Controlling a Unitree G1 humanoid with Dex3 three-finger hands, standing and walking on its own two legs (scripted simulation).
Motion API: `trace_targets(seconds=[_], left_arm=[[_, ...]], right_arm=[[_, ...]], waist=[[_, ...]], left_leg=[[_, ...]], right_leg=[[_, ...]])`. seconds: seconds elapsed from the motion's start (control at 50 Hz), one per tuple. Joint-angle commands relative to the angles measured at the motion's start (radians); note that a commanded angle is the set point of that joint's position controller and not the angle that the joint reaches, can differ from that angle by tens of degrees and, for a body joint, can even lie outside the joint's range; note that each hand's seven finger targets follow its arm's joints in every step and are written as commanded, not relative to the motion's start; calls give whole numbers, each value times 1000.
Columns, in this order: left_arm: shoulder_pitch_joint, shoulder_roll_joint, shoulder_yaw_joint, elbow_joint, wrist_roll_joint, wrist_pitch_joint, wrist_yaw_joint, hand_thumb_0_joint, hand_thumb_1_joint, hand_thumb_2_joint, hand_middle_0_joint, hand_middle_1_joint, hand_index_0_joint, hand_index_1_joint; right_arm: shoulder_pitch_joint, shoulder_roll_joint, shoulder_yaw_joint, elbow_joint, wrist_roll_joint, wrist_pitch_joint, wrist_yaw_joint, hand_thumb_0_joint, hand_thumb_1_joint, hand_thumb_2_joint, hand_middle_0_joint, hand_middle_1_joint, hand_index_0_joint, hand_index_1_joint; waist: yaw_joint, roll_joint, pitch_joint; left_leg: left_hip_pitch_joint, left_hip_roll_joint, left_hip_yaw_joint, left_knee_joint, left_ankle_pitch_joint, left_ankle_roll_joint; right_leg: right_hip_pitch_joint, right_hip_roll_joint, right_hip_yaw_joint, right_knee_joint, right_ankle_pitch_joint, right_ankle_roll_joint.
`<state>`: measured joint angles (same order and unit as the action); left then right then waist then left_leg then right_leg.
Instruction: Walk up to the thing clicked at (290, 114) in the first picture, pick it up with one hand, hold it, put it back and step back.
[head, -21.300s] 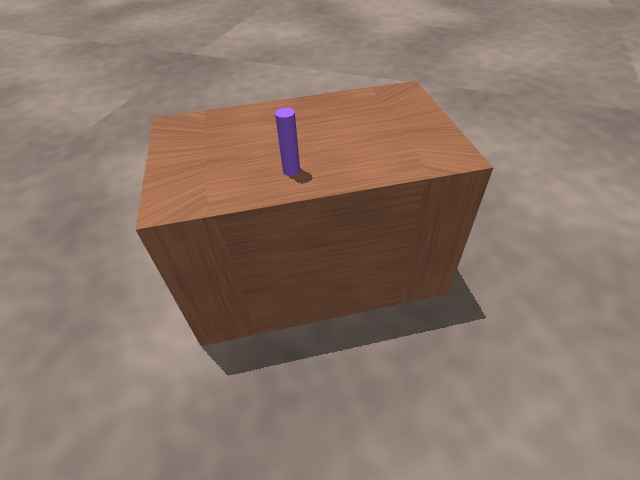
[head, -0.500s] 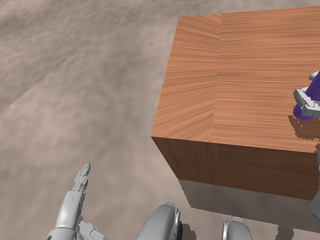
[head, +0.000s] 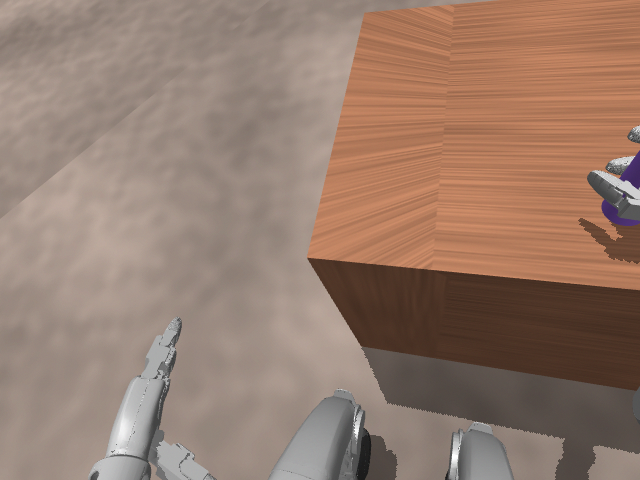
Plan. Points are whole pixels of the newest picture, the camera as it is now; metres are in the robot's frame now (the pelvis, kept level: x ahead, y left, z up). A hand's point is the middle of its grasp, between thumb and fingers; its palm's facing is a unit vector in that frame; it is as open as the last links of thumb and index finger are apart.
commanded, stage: open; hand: right
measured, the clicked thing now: out of the picture +0.51 -0.24 +0.04
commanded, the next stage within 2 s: withdraw in 0.20 s
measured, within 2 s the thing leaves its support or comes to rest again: neither
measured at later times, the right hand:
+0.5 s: hand out of the picture +0.51 -0.25 +0.03, palm faces +0.27 +0.96 +0.02, open 15.8 cm
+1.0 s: hand out of the picture +0.48 -0.36 +0.14, palm faces +0.39 +0.89 -0.23, open 17.2 cm
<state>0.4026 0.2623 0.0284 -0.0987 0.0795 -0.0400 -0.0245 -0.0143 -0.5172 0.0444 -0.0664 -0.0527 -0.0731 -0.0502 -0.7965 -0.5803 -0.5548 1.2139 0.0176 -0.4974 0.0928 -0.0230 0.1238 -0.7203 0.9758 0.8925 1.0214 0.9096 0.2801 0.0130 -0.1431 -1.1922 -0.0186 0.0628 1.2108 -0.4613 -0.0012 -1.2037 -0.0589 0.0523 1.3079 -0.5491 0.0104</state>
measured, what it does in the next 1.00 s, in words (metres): rises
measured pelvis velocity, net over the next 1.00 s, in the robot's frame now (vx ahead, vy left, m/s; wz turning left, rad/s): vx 0.03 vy -0.01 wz -0.01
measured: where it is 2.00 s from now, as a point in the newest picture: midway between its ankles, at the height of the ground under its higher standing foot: outside the picture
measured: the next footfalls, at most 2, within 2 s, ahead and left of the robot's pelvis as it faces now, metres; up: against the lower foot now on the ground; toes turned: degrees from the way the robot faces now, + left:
none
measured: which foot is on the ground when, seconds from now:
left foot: down 0.00-1.00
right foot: down 0.00-1.00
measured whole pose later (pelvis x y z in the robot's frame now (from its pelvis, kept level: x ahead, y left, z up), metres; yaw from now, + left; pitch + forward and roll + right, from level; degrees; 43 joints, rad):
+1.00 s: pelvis +0.03 -0.01 +0.07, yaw -1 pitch +17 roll +3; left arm 0.39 0.26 -0.01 0.13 -0.02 0.05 -0.02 -0.01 -0.53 0.06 -0.07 -0.05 -0.06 -0.06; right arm -0.79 -0.76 -0.51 1.23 -0.06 -0.13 0.10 -0.01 0.49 -0.05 0.07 0.05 0.07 0.06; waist 0.15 -0.01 -0.12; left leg -0.80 -0.01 0.02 0.88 -0.37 -0.02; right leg -0.80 -0.04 0.01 0.96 -0.45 -0.01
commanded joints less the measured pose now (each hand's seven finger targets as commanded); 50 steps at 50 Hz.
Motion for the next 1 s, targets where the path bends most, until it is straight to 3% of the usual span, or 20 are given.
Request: trace_targets(seconds=[0.0, 0.1, 0.18, 0.3, 0.34, 0.42, 0.5, 0.54, 0.58, 0.6, 0.64, 0.68, 0.78, 0.8, 0.82, 0.84, 0.86, 0.88, 0.96, 0.98], left_arm=[[41, 165, 121, -175, -8, -56, 27, 0, -552, 61, -56, -51, -54, -53], [28, 166, 111, -173, -6, -53, 32, 0, -568, 71, -56, -49, -47, -58], [33, 160, 112, -142, -2, -48, 32, 0, -569, 71, -56, -48, -46, -59], [33, 172, 132, -152, -3, -45, 28, 0, -534, 44, -59, -47, -54, -51], [23, 196, 157, -171, -6, -42, 29, 0, -536, 43, -61, -49, -57, -53], [56, 181, 141, -199, -17, -28, 28, 0, -539, 49, -57, -47, -51, -53], [79, 156, 123, -56, -22, -12, 27, 0, -537, 46, -55, -43, -49, -49], [32, 166, 124, -44, -26, -12, 31, 0, -539, 44, -56, -42, -50, -47], [-5, 142, 92, -10, -27, -11, 31, 0, -543, 44, -55, -43, -50, -48], [-37, 155, 108, -16, -31, -15, 35, 0, -543, 43, -55, -42, -50, -47], [-101, 185, 111, -55, -39, -21, 47, 0, -546, 42, -56, -42, -51, -47], [-75, 177, 96, -18, -46, -17, 53, 0, -551, 43, -56, -43, -51, -49], [-9, 131, 39, 105, -69, -30, 55, 0, -572, 61, -69, -47, -56, -60], [-64, 173, 61, 28, -82, -8, 58, 0, -557, 55, -67, -51, -59, -59], [-31, 174, 69, 51, -84, 10, 53, 0, -546, 55, -65, -56, -60, -61], [5, 151, 52, 63, -86, 19, 44, 0, -539, 55, -61, -54, -56, -59], [47, 158, 66, 92, -89, 30, 36, 0, -536, 50, -63, -53, -59, -56], [47, 160, 64, 96, -92, 37, 32, 0, -532, 53, -57, -46, -52, -50], [-26, 224, 122, 61, -108, 56, 32, 0, -448, 72, -44, -46, -41, -48], [-35, 237, 133, 68, -111, 61, 35, 0, -528, 69, -52, -51, -52, -50]], right_arm=[[-383, -250, -9, -237, 15, -65, 2, 0, 349, -275, 847, 548, 847, 549], [-365, -239, -13, -260, 19, -66, 0, 0, 433, -164, 596, 366, 594, 366], [-333, -222, -4, -230, 13, -66, -6, 0, 448, -165, 434, 295, 437, 295], [-304, -182, 3, -230, 17, -69, -5, 0, 416, -209, 224, 233, 230, 232], [-323, -236, -19, -259, 12, -79, -8, 0, 412, -191, 200, 206, 204, 206], [-348, -298, -43, -355, 13, -74, -3, 0, 459, -107, 128, 118, 126, 118], [-337, -347, -56, -370, 22, -39, 14, 0, 488, -44, 86, 60, 81, 60], [-372, -376, -59, -374, 23, -16, 19, 0, 509, -37, 74, 52, 70, 52], [-372, -348, -48, -319, 34, 9, 30, 0, 521, -37, 67, 50, 65, 50], [-376, -316, -22, -317, 39, 20, 42, 0, 521, -39, 65, 50, 62, 50], [-416, -371, -28, -327, 35, 46, 61, 0, 513, -42, 64, 50, 61, 49], [-392, -336, 9, -223, 33, 84, 88, 0, 496, -45, 67, 49, 64, 49], [-335, -307, 27, -119, 71, 158, 158, 0, 427, -59, 66, 54, 67, 54], [-275, -589, -24, -99, -55, 215, 98, 0, 441, -54, 66, 55, 67, 54], [-351, -520, 10, -152, -35, 239, 52, 0, 456, -51, 65, 55, 67, 55], [-342, -415, 70, -142, -26, 257, 42, 0, 487, -46, 63, 56, 66, 56], [-350, -423, 73, -138, -36, 276, 34, 0, 479, -47, 63, 56, 67, 56], [-328, -483, 39, -165, -46, 291, 20, 0, 519, -42, 60, 58, 65, 58], [-394, -654, -20, -259, -83, 325, -46, 0, 535, -43, 56, 59, 62, 59], [-399, -668, -31, -268, -85, 331, -61, 0, 558, -48, 56, 56, 56, 56]], waist=[[-13, -251, -509], [-23, -265, -561], [-32, -266, -528], [-4, -240, -512], [-10, -259, -547], [-30, -279, -602], [-84, -355, -535], [-88, -344, -529], [-90, -312, -454], [-75, -299, -459], [-83, -290, -498], [-61, -228, -456], [-69, -134, -301], [-182, -167, -342], [-131, -186, -341], [-115, -171, -312], [-118, -163, -293], [-148, -161, -314], [-174, -151, -436], [-181, -152, -453]], left_leg=[[303, -17, -36, -139, 192, 20], [303, -25, -15, -117, 273, 25], [302, -26, -17, -122, 280, 26], [288, -31, -8, -119, 328, 25], [303, -30, -8, -122, 330, 25], [397, -26, -14, -159, 350, 21], [357, -25, -17, -182, 339, 25], [373, -22, -23, -205, 336, 25], [397, -19, -24, -230, 311, 25], [416, -19, -21, -240, 322, 26], [448, -19, -19, -266, 313, 27], [481, -23, -11, -301, 308, 21], [484, -17, -22, -362, 285, 11], [539, -7, -35, -390, 256, 17], [529, -15, -28, -394, 257, 18], [513, -20, -20, -397, 263, 18], [512, -19, -16, -404, 264, 18], [543, -17, -15, -409, 279, 18], [661, -10, -26, -439, 363, 13], [683, -6, -31, -448, 385, 12]], right_leg=[[326, 26, 0, -178, 215, -19], [389, 25, 8, -168, 343, -13], [381, 27, 1, -172, 352, -12], [417, 19, 13, -164, 443, -13], [447, 19, 14, -169, 463, -10], [496, 26, 4, -199, 457, -14], [560, 27, -4, -231, 528, -3], [576, 25, -5, -245, 518, -3], [526, 28, -8, -277, 448, -5], [533, 28, -3, -290, 449, -5], [582, 21, 1, -322, 441, -3], [585, 23, 3, -352, 422, -8], [534, 30, -7, -399, 347, -26], [563, 39, -27, -440, 351, -12], [592, 34, -26, -455, 347, -9], [609, 32, -23, -462, 362, -9], [607, 37, -24, -472, 356, -12], [621, 39, -26, -480, 381, -11], [693, 41, -42, -488, 449, -15], [710, 42, -47, -489, 464, -16]])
